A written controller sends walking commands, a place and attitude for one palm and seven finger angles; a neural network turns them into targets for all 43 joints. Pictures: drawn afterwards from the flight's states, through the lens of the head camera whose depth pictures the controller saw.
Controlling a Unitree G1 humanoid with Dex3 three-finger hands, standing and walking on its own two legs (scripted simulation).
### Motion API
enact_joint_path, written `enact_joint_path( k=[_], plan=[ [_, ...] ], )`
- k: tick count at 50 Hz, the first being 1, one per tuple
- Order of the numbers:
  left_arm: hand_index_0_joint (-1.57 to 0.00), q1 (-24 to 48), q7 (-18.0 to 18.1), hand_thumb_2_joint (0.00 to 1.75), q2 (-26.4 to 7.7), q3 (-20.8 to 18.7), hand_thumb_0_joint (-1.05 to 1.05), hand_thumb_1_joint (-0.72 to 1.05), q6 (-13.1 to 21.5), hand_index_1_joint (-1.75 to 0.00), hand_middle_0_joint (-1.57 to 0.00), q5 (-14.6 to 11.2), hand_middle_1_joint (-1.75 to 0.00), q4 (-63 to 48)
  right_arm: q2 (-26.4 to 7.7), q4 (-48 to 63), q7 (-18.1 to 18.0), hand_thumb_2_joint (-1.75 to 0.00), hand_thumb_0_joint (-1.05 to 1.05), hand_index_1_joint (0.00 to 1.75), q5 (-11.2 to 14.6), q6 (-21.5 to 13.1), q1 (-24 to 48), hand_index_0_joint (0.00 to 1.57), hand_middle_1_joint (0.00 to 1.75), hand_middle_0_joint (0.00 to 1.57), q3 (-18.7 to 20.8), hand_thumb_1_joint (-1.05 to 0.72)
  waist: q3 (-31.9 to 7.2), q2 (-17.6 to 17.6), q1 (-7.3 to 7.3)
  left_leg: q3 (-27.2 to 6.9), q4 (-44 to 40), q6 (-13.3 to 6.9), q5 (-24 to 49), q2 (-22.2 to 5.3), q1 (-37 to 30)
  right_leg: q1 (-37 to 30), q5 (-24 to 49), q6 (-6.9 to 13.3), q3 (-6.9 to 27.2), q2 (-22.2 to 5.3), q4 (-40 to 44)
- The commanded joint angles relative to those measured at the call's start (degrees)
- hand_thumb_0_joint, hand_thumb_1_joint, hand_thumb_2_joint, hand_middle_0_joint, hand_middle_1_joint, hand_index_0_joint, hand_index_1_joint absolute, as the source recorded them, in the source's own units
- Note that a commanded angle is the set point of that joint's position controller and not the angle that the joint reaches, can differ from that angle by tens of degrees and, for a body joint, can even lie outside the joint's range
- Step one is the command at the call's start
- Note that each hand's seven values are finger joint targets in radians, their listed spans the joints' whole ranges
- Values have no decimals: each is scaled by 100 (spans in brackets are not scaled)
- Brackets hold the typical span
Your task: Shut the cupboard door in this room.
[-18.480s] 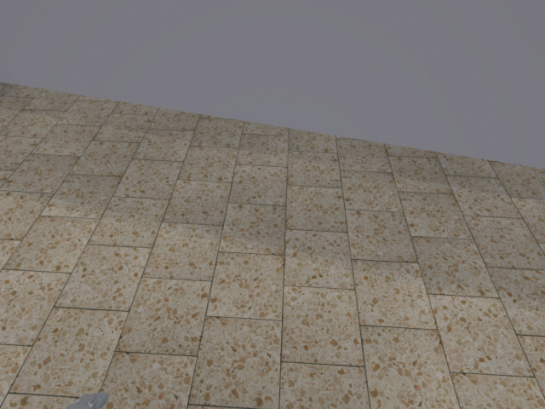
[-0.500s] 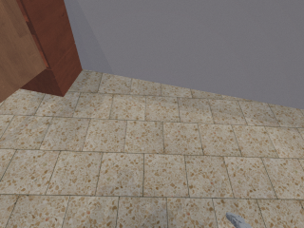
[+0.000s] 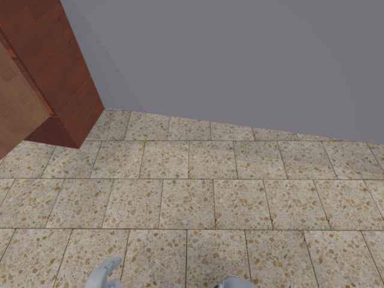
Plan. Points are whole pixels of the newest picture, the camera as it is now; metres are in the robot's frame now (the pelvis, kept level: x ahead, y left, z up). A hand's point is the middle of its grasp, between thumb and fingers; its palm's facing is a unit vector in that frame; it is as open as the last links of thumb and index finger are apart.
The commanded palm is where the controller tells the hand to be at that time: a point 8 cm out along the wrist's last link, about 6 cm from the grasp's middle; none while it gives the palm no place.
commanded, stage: walk to a spot facing it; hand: left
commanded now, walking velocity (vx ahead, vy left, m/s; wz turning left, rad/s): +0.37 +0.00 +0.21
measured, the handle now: out of the picture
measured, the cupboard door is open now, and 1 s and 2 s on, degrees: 78 78 78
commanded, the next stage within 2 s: turn to face it in 0.82 s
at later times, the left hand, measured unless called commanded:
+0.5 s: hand out of the picture +0.09 +0.19 -0.17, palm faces +0.23 -0.96 -0.12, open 7.4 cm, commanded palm none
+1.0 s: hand (132, 156) +0.52 +0.21 -0.14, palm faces -0.01 -0.97 -0.25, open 7.4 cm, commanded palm none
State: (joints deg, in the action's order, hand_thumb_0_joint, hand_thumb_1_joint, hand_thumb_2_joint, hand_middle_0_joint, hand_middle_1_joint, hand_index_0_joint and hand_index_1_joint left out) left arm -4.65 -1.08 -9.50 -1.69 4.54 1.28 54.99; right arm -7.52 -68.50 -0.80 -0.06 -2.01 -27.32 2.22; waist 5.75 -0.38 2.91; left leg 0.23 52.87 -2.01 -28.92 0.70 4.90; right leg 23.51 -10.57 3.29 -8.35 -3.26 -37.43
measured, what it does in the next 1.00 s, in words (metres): walks ahead: left foot, then right foot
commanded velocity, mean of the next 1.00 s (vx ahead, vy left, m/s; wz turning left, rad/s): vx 0.30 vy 0.00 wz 0.07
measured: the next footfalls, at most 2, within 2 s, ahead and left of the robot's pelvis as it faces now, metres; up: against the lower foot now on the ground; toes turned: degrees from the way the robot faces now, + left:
left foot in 0.46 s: +0.30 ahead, +0.16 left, +0.00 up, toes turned +15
right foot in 0.96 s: +0.53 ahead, -0.09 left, +0.00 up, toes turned -8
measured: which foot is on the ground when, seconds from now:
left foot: up 0.00-0.44, down 0.46-0.96, up 0.98-1.00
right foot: down 0.00-0.46, up 0.48-0.94, down 0.96-1.00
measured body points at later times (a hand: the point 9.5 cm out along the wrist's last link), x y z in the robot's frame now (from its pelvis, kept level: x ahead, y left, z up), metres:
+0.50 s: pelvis +0.20 +0.05 +0.01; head +0.22 +0.07 +0.46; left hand +0.08 +0.24 -0.15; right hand +0.37 -0.16 -0.12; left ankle +0.26 +0.15 -0.72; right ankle +0.10 -0.09 -0.69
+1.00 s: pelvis +0.40 +0.01 +0.00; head +0.43 -0.01 +0.45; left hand +0.51 +0.26 -0.12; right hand +0.32 -0.21 -0.16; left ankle +0.27 +0.15 -0.69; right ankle +0.49 -0.08 -0.72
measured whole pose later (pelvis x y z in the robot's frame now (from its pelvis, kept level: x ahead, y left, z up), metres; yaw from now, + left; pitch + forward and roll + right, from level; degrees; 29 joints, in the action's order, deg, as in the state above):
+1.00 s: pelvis +0.40 +0.01 +0.00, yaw +1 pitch -1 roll +2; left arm -6.0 -0.9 -11.0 -3.1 3.8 1.5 56.9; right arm -9.2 -65.9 -0.7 -0.7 -1.7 -22.6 2.8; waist 5.1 -1.4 2.1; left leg 8.5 43.9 1.8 -28.4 -5.9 6.2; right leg 23.9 -11.3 2.8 -7.9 -4.4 -36.8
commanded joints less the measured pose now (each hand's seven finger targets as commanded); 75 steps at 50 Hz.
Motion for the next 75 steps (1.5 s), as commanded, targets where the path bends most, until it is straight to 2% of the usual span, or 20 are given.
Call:
enact_joint_path(
  k=[1, 7, 18, 21, 22, 23, 24, 27, 31, 42, 46, 47, 48, 49, 52, 56, 69, 70, 72, 75],
  plan=[
    [-20, -1144, 170, 90, -979, -295, 0, 90, -77, -30, -20, -75, -30, 223, -537, 762, 81, -90, 0, 30, -59, -94, 634, 20, 30, 20, 191, -90, -267, 180, -545, -413, 2597, -101, 970, -653, 2776, -1392, -1629, 569, 2634, -2036, 2549],
    [-20, -1176, 189, 90, -521, -165, 0, 90, 81, -30, -20, 12, -30, 433, -252, 738, 170, -90, 0, 30, -158, 158, 455, 20, 30, 20, 144, -90, -150, 632, -78, -7, 1239, 289, 1705, -883, 2551, -537, -397, 304, 858, -1338, 2852],
    [-20, -2093, 186, 90, -774, -155, 0, 90, 58, -30, -20, 11, -30, 850, -384, 1459, 328, -90, 0, 30, -120, -26, 2412, 20, 30, 20, 74, -90, 123, 659, -606, 568, -1555, 180, 1631, -657, 2356, -1998, 968, 370, 461, -1559, 2475],
    [-20, -1956, 192, 90, -854, -169, 0, 90, 3, -30, -20, -23, -30, 883, -651, 1213, 253, -90, 0, 30, -158, -112, 1527, 20, 30, 20, 137, -90, -413, 349, -92, 869, -2431, 48, 1709, -296, 606, -1732, 1921, 140, -27, -1317, 1038],
    [-20, -1979, 176, 90, -691, -141, 0, 90, 5, -30, -20, -48, -30, 806, -1054, 979, 185, -90, 0, 30, -193, -163, 677, 20, 30, 20, 246, -90, -971, -346, 268, 271, -2732, -155, 1866, -768, -963, -868, 1612, -108, -286, -978, -381],
    [-20, -2111, 108, 90, -379, -80, 0, 90, 14, -30, -20, -90, -30, 642, -1747, 795, 109, -90, 0, 30, -218, -179, -92, 20, 30, 20, 413, -90, -1555, -1777, 450, -1859, -3026, -751, 2405, -2258, -2277, 745, -1163, -417, -478, -171, -2152],
    [-20, -1743, 135, 90, -500, -75, 0, 90, 38, -30, -20, -34, -30, 443, -1858, 713, 88, -90, 0, 30, -134, -113, -285, 20, 30, 20, 415, -90, -1587, -1493, 501, -2281, -3437, -1109, 2257, -2742, -2134, 1235, -2393, -338, 84, -116, -2981],
    [-20, -1103, 65, 90, -398, -139, 0, 90, -70, -30, -20, -2, -30, 453, -1187, 979, 32, -90, 0, 30, -119, -165, 764, 20, 30, 20, 265, -90, -313, -530, 95, -1400, -4015, -763, 1543, -2307, -247, 1397, -1260, -369, 633, -633, -3311],
    [-20, -1556, 38, 90, -131, -175, 0, 90, -312, -30, -20, 42, -30, 577, -750, 997, 6, -90, 0, 30, -119, -261, 1020, 20, 30, 20, 203, -90, -115, -642, -361, -257, -4421, -518, 1571, -1753, 628, 896, -380, -457, 564, -629, -2900],
    [-20, -149, -50, 90, -233, -204, 0, 90, -356, -30, -20, 8, -30, -129, -978, 765, -14, -90, 0, 30, -164, -247, 501, 20, 30, 20, 266, -90, 162, -577, -162, 614, -4024, -563, 3306, -1854, -239, 874, 138, -408, 296, -407, -277],
    [-20, -1232, -6, 90, -520, -243, 0, 90, -228, -30, -20, 29, -30, 226, -1050, 669, -16, -90, 0, 30, -148, -162, 572, 20, 30, 20, 244, -90, -384, -182, -689, 861, -2353, -224, 4325, -1595, 67, -1194, 344, -215, -57, 58, 709],
    [-20, -2033, 42, 90, -884, -315, 0, 90, -118, -30, -20, 57, -30, 484, -917, 672, 14, -90, 0, 30, -101, -177, 551, 20, 30, 20, 201, -90, -931, 320, -1025, 1001, -1044, 5, 3734, -1200, 749, -2487, 1246, -128, 370, -379, 900],
    [-20, -2638, 119, 90, -1555, -460, 0, 90, -40, -30, -20, 60, -30, 675, -463, 785, 39, -90, 0, 30, -18, -196, 307, 20, 30, 20, 117, -90, -1560, 1880, -1063, 1074, 751, 241, 293, -326, 2178, -3715, 3189, 418, 2418, -2088, 1134],
    [-20, -2589, 140, 90, -1697, -432, 0, 90, -33, -30, -20, -82, -30, 660, -646, 857, -13, -90, 0, 30, 32, -80, 354, 20, 30, 20, 108, -90, -1893, 1578, -969, 175, 1619, 242, -720, -284, 2188, -3371, 3739, 831, 2732, -2546, 1557],
    [-20, -1117, 228, 90, -1035, -263, 0, 90, -84, -30, -20, -63, -30, 253, -535, 786, 13, -90, 0, 30, -32, 46, 782, 20, 30, 20, 117, -90, -803, 487, -518, -215, 2007, 284, 422, -736, 2447, -1798, 2504, 538, 1476, -2079, 1832],
    [-20, -614, 261, 90, -787, -178, 0, 90, -115, -30, -20, -32, -30, 109, -404, 741, 90, -90, 0, 30, -61, 311, 534, 20, 30, 20, 125, -90, -670, 749, -138, 55, 1350, 489, 854, -701, 2023, -935, 2033, 278, 366, -1745, 2159],
    [-20, -733, 254, 90, -1311, -429, 0, 90, -427, -30, -20, 4, -30, -182, -804, 1687, 234, -90, 0, 30, -105, 342, 1627, 20, 30, 20, 215, -90, -571, 577, -291, 742, -1778, 413, 1247, -540, 1258, -1230, 864, 76, -344, -1934, 1037],
    [-20, -751, 230, 90, -1275, -423, 0, 90, -463, -30, -20, -34, -30, -226, -992, 1660, 238, -90, 0, 30, -117, 310, 1382, 20, 30, 20, 261, -90, -743, 135, -131, 619, -2421, 347, 1831, -555, 643, -918, 593, -147, -509, -1745, 405],
    [-20, -480, 184, 90, -746, -298, 0, 90, -521, -30, -20, -55, -30, -705, -2012, 1687, 166, -90, 0, 30, -140, 270, 744, 20, 30, 20, 468, -90, -825, -2168, 211, -2253, -3431, -845, 4818, -2593, -192, 958, -3024, -857, -429, -478, -2033],
    [-20, -224, 192, 90, -869, -349, 0, 90, -576, -30, -20, -44, -30, -647, -1764, 1754, 35, -90, 0, 30, -124, 266, 1313, 20, 30, 20, 409, -90, -957, -1235, 11, -1731, -3339, -824, 3520, -2013, 87, 1221, -1913, -793, 617, -444, -2993]
  ],
)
